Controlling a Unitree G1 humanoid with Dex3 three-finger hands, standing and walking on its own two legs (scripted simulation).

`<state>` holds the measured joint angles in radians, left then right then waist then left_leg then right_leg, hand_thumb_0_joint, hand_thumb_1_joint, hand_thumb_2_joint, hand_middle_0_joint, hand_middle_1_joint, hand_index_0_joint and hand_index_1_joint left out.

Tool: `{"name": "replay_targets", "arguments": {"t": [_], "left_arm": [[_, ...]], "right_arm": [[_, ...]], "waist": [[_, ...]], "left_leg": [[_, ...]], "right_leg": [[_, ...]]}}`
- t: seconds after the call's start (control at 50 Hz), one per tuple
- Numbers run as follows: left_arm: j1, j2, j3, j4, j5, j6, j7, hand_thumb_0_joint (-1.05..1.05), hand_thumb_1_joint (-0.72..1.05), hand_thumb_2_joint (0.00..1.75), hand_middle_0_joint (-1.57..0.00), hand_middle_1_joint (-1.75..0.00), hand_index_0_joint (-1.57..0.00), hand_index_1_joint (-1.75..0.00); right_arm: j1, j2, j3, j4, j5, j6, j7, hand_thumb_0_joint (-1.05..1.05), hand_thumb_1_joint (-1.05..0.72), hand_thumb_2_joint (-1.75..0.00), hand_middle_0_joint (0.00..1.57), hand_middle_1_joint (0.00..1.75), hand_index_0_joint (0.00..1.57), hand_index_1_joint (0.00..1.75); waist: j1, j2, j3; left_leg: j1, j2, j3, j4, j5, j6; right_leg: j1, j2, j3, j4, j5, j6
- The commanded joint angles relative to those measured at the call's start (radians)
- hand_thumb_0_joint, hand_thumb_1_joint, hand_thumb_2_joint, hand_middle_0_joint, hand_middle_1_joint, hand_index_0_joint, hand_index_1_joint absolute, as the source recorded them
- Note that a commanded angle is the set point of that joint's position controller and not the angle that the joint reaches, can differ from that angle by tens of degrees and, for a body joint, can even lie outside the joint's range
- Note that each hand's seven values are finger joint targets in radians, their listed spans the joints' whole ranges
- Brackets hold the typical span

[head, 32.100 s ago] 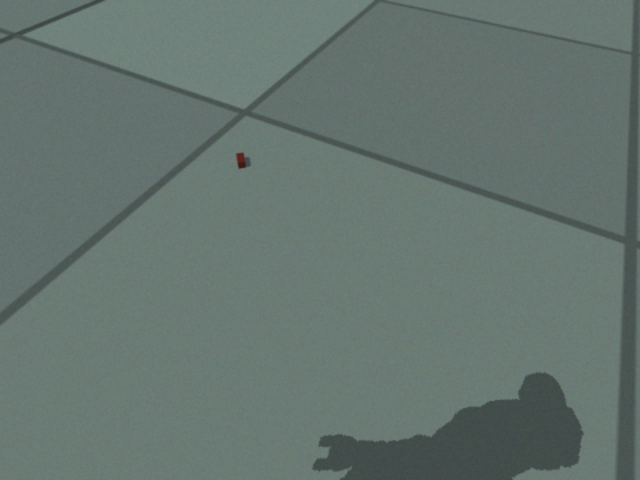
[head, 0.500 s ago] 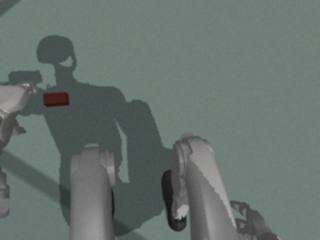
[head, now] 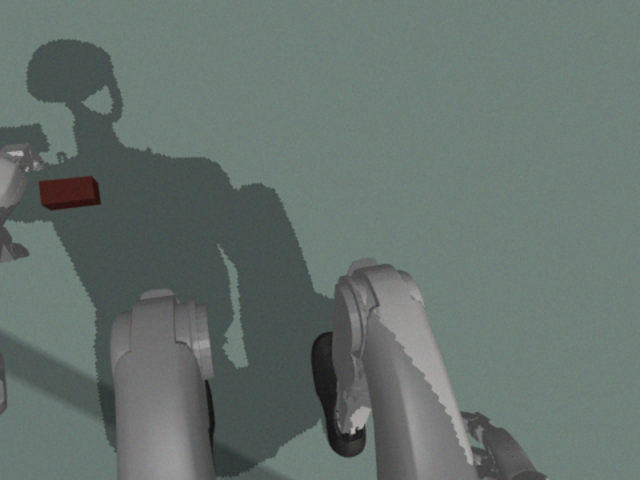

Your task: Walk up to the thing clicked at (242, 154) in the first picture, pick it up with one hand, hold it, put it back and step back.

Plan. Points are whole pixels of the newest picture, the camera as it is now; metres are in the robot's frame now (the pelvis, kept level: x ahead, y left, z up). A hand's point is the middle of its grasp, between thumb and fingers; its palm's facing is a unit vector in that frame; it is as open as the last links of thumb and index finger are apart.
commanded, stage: rise first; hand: left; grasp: from above
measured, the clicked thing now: (71, 193) +0.49 +0.29 -0.31
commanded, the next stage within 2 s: approach in 1.82 s
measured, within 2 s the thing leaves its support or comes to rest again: neither
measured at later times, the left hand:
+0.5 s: hand (13, 211) +0.43 +0.32 -0.19, palm faces -0.46 -0.09 -0.89, open 12.1 cm
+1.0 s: hand (14, 197) +0.45 +0.32 -0.20, palm faces -0.46 -0.08 -0.88, open 12.2 cm
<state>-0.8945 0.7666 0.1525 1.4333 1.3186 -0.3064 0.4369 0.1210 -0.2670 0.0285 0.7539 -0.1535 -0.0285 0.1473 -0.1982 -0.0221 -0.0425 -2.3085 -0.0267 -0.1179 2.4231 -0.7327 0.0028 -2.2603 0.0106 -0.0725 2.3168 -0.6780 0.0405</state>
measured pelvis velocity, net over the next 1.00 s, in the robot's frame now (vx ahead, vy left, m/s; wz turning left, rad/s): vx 0.00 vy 0.00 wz -0.03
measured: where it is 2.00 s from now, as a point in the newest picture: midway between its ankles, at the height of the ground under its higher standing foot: (271, 435)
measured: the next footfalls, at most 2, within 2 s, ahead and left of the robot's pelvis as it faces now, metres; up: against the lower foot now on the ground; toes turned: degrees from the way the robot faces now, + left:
none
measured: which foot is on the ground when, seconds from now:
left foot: down 0.00-1.00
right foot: down 0.00-1.00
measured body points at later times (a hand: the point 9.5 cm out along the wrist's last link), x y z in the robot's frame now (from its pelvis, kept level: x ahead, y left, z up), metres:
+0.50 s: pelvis +0.00 +0.00 -0.01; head +0.25 +0.08 +0.36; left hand +0.45 +0.32 -0.14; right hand +0.06 -0.28 -0.11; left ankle +0.06 +0.12 -0.30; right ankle +0.10 -0.13 -0.30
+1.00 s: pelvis +0.00 +0.00 -0.01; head +0.25 +0.09 +0.35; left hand +0.47 +0.32 -0.15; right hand +0.04 -0.27 -0.11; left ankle +0.06 +0.12 -0.30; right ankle +0.10 -0.13 -0.30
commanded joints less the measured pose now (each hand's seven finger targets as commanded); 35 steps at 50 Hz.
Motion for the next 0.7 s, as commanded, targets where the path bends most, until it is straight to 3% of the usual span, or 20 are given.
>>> {"name": "replay_targets", "arguments": {"t": [0.0,0.04,0.14,0.18,0.28,0.3,0.48,0.56,0.58,0.6,0.68], "left_arm": [[-0.246,0.267,0.032,-0.119,-0.021,0.007,0.035,0.0,-0.17,0.71,-0.39,-0.65,-0.39,-0.66],[-0.255,0.259,0.015,-0.117,-0.022,0.011,0.03,0.0,-0.18,0.71,-0.39,-0.67,-0.39,-0.67],[-0.268,0.283,0.026,-0.109,-0.025,0.007,0.036,0.0,-0.15,0.69,-0.4,-0.67,-0.41,-0.66],[-0.275,0.265,0.019,-0.103,-0.027,0.006,0.035,0.0,-0.17,0.71,-0.39,-0.67,-0.39,-0.67],[-0.294,0.295,0.024,-0.102,-0.026,0.002,0.044,0.0,-0.18,0.71,-0.39,-0.68,-0.39,-0.68],[-0.3,0.292,0.013,-0.093,-0.019,0.001,0.044,0.0,-0.26,0.79,-0.39,-0.64,-0.36,-0.68],[-0.345,0.308,0.013,-0.056,-0.015,0.011,0.06,0.0,-0.2,0.74,-0.38,-0.68,-0.37,-0.69],[-0.334,0.319,0.012,-0.037,-0.009,0.021,0.051,0.0,-0.2,0.75,-0.39,-0.68,-0.37,-0.69],[-0.33,0.323,0.009,-0.047,-0.015,0.02,0.047,0.0,-0.2,0.74,-0.38,-0.69,-0.38,-0.7],[-0.339,0.326,0.013,-0.044,-0.015,0.023,0.045,0.0,-0.2,0.74,-0.39,-0.67,-0.38,-0.68],[-0.348,0.325,0.009,-0.068,-0.016,0.017,0.04,0.0,-0.21,0.75,-0.37,-0.71,-0.36,-0.71]], "right_arm": [[0.212,-0.261,-0.082,-0.011,0.0,-0.008,-0.01,0.0,-0.9,-0.9,0.2,0.3,0.2,0.3],[0.215,-0.259,-0.082,-0.012,0.003,-0.006,-0.009,0.0,-0.9,-0.9,0.2,0.3,0.2,0.3],[0.217,-0.262,-0.069,-0.011,0.0,-0.008,-0.008,0.0,-0.9,-0.9,0.2,0.3,0.2,0.3],[0.226,-0.267,-0.065,-0.011,-0.008,-0.012,-0.005,0.0,-0.9,-0.9,0.2,0.3,0.2,0.3],[0.213,-0.27,-0.057,-0.01,-0.005,-0.014,-0.006,0.0,-0.9,-0.9,0.2,0.3,0.2,0.3],[0.212,-0.267,-0.054,-0.013,-0.005,-0.013,-0.006,0.0,-0.9,-0.9,0.2,0.3,0.2,0.3],[0.212,-0.277,-0.042,-0.011,-0.011,-0.02,-0.008,0.0,-0.9,-0.9,0.2,0.3,0.2,0.3],[0.224,-0.277,-0.034,-0.011,-0.014,-0.023,-0.006,0.0,-0.9,-0.9,0.2,0.3,0.2,0.3],[0.219,-0.275,-0.033,-0.012,-0.013,-0.023,-0.006,0.0,-0.9,-0.9,0.2,0.3,0.2,0.3],[0.226,-0.281,-0.034,-0.014,-0.014,-0.025,-0.006,0.0,-0.9,-0.9,0.2,0.3,0.2,0.3],[0.227,-0.282,-0.032,-0.017,-0.01,-0.021,-0.006,0.0,-0.9,-0.9,0.2,0.3,0.2,0.3]], "waist": [[-0.002,0.323,-0.695],[-0.008,0.305,-0.683],[-0.012,0.288,-0.675],[-0.029,0.281,-0.667],[-0.019,0.307,-0.677],[-0.026,0.308,-0.677],[-0.046,0.311,-0.643],[-0.057,0.298,-0.637],[-0.046,0.304,-0.643],[-0.057,0.309,-0.642],[-0.048,0.376,-0.683]], "left_leg": [[0.582,-0.006,0.052,-0.286,0.282,0.016],[0.562,-0.005,0.054,-0.275,0.27,0.021],[0.521,-0.01,0.067,-0.258,0.256,0.028],[0.522,-0.01,0.064,-0.257,0.25,0.029],[0.515,-0.008,0.064,-0.255,0.236,0.027],[0.507,-0.009,0.067,-0.247,0.227,0.028],[0.488,-0.007,0.062,-0.242,0.213,0.029],[0.476,-0.009,0.064,-0.23,0.22,0.032],[0.47,-0.009,0.066,-0.236,0.215,0.032],[0.489,-0.007,0.061,-0.234,0.223,0.029],[0.55,-0.003,0.041,-0.25,0.272,0.014]], "right_leg": [[0.286,0.013,-0.08,-0.185,0.232,-0.073],[0.291,0.016,-0.081,-0.187,0.231,-0.075],[0.318,0.018,-0.077,-0.192,0.231,-0.073],[0.319,0.018,-0.082,-0.197,0.228,-0.069],[0.311,0.023,-0.084,-0.189,0.216,-0.074],[0.312,0.028,-0.085,-0.191,0.21,-0.075],[0.291,0.026,-0.089,-0.188,0.203,-0.072],[0.309,0.027,-0.09,-0.189,0.211,-0.07],[0.319,0.028,-0.088,-0.193,0.207,-0.073],[0.307,0.025,-0.09,-0.186,0.213,-0.07],[0.286,0.025,-0.1,-0.161,0.243,-0.073]]}}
